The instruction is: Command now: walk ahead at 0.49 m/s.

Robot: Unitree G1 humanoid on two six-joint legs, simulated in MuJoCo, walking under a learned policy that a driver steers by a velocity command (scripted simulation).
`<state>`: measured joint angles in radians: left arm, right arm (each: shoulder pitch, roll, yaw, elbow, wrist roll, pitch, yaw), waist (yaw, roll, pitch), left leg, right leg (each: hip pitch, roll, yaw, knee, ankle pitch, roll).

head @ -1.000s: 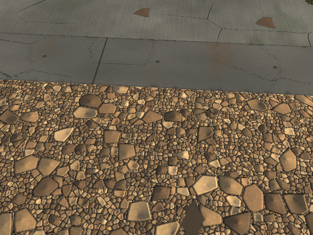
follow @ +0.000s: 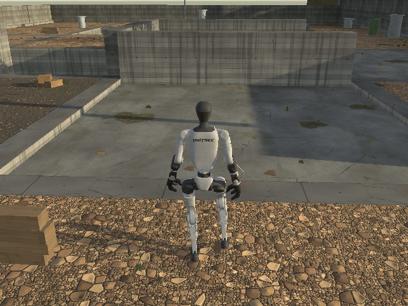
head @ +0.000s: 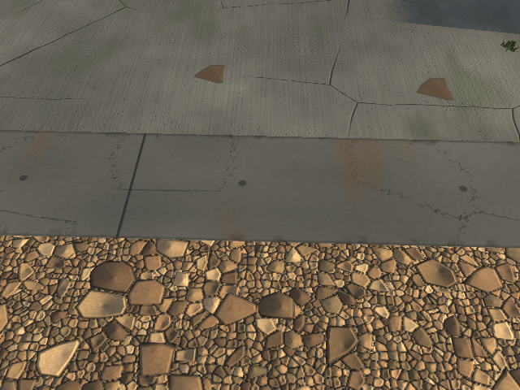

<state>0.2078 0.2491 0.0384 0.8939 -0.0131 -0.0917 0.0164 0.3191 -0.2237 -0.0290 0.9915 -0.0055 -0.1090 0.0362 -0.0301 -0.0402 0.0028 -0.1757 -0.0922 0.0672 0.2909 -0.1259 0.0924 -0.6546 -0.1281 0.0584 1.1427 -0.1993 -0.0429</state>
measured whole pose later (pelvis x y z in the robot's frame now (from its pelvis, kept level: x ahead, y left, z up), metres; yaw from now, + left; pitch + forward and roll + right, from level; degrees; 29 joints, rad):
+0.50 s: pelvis +0.26 -0.08 +0.00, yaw +1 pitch +2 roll +0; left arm 0.22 0.22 0.04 0.91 0.02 -0.11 -0.03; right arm 0.22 -0.28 -0.04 0.94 0.01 -0.07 -0.01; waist 0.01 0.04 0.03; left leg -0.53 0.06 -0.03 1.10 -0.34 0.01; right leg -0.28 0.03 -0.07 0.37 -0.12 -0.07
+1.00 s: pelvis +0.35 -0.06 -0.01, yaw +1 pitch +0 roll -1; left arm 0.24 0.21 0.03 1.05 0.01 -0.01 0.03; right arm 0.13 -0.20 -0.05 1.01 0.00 -0.02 -0.03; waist 0.01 -0.01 0.02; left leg -0.32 0.01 0.00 0.53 -0.21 0.02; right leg -0.16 0.01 -0.06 0.48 -0.33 -0.02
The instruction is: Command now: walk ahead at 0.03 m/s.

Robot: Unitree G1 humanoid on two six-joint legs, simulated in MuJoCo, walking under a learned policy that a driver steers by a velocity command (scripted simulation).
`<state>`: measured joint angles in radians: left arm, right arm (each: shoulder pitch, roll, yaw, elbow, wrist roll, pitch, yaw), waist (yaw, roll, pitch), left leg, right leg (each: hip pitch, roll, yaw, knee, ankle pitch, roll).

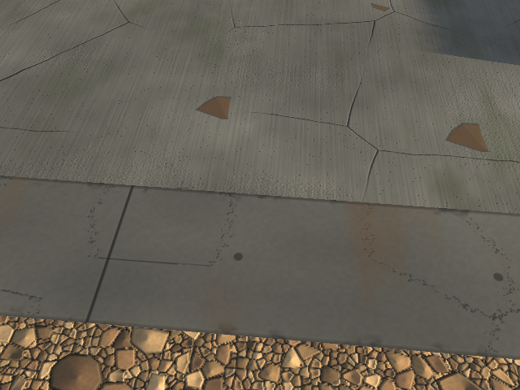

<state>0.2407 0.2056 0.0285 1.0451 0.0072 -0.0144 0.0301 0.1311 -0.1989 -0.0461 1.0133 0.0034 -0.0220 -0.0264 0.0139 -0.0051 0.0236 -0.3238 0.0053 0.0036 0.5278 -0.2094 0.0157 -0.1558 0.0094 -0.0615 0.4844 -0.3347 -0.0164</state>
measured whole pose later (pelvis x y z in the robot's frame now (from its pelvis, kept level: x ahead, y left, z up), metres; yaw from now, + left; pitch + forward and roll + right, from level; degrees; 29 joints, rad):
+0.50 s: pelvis -0.01 +0.00 +0.00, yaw +0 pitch -1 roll +0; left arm 0.31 0.16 0.02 1.12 0.01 -0.02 0.04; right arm 0.13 -0.19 -0.05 1.09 0.00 0.01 -0.04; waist 0.01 0.00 0.04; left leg -0.29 -0.01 0.01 0.51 -0.19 0.02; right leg -0.13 -0.01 -0.06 0.49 -0.34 -0.01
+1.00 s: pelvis +0.06 +0.04 -0.01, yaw +0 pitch +0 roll +0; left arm 0.45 0.22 0.06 1.10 -0.02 -0.06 0.02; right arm 0.16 -0.22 -0.07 1.08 0.04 -0.08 0.01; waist 0.02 -0.05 0.00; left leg -0.32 0.01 0.08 0.59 -0.28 0.06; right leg -0.10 -0.07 -0.03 0.56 -0.44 0.01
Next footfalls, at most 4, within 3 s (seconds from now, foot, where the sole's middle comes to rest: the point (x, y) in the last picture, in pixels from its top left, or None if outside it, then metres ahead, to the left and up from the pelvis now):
1.50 right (304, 389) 0.50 -0.09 -0.77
2.04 left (219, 276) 0.82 0.15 -0.77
2.58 right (288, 212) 1.07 -0.06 -0.77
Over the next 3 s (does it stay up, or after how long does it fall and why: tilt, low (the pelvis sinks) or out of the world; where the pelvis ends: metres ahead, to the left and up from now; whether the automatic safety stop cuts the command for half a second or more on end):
stays up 1.15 0.03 -0.06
